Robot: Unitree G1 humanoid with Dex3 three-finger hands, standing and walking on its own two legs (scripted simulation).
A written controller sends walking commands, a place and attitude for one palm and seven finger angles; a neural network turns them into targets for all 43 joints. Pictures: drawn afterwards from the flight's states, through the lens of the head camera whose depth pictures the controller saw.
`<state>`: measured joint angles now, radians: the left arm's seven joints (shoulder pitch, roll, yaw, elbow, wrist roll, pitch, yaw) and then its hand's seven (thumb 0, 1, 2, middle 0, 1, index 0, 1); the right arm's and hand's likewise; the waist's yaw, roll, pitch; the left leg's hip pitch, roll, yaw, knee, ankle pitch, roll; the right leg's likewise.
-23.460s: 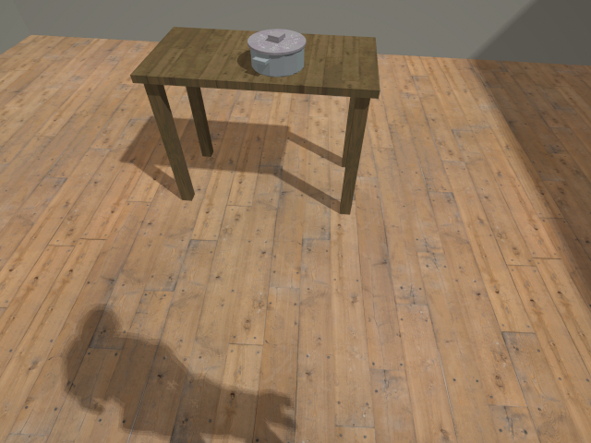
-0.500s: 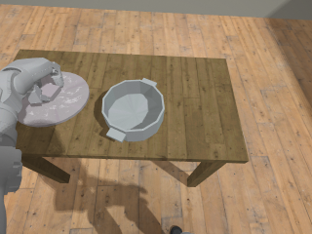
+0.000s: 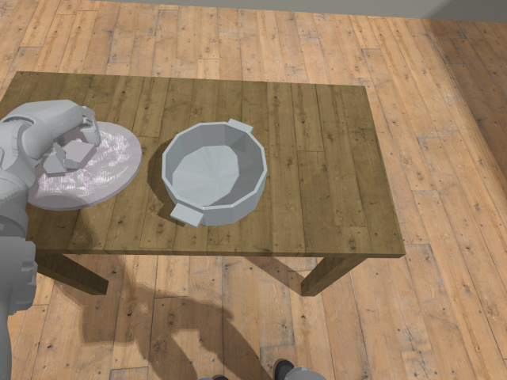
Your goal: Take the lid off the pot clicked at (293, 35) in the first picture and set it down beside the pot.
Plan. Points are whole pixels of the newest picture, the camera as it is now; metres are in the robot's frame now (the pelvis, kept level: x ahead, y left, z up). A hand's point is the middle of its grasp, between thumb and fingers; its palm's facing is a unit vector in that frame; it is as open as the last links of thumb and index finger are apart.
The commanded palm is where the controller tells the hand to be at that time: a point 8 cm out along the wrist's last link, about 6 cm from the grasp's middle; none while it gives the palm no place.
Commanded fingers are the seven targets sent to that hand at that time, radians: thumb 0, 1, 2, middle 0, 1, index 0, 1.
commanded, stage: lower the lid onto the table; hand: left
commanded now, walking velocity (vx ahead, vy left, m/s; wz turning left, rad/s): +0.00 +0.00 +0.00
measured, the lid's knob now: (76, 153) +0.49 +0.28 +0.00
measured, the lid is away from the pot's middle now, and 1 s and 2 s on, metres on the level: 0.23 0.23 0.23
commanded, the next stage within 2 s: open the fingers wide in 1.02 s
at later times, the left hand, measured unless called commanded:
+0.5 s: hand (69, 165) +0.46 +0.28 +0.01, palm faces -0.51 -0.06 -0.86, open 8.1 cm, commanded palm +0.50 +0.28 +0.06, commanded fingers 0.00 0.61 1.00 -0.84 -1.09 -0.78 -1.07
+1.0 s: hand (81, 180) +0.45 +0.27 -0.02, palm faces -0.52 -0.05 -0.85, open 8.1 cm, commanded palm +0.51 +0.28 +0.02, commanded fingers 0.00 0.61 1.00 -0.84 -1.09 -0.78 -1.07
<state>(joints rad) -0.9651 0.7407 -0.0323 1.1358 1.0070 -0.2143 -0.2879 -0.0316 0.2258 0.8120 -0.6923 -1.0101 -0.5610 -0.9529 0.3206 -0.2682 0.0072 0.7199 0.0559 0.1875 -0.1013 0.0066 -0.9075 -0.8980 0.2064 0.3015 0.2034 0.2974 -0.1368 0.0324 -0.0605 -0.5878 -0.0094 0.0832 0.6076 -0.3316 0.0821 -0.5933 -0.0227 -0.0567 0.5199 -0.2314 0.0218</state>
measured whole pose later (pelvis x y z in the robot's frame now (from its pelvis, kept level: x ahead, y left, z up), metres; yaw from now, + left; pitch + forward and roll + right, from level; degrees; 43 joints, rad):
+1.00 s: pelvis -0.02 -0.01 -0.02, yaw -1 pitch +22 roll -3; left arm -0.94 0.78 -0.01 1.17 1.04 -0.25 -0.22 -0.03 0.23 0.82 -0.69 -1.01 -0.56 -0.95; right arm 0.33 -0.27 0.03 0.69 0.05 0.19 -0.12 0.01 -0.91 -0.90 0.21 0.30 0.20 0.30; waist -0.17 0.02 -0.07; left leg -0.80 0.02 0.07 0.82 -0.39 0.07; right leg -0.80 0.00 -0.07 0.71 -0.28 0.01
